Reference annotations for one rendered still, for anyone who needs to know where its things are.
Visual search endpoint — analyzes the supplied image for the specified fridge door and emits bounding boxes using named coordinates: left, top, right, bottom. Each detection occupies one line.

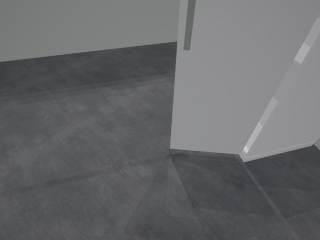
left=170, top=0, right=320, bottom=155

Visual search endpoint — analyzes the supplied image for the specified handle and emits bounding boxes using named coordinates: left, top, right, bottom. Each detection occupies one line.
left=183, top=0, right=196, bottom=51

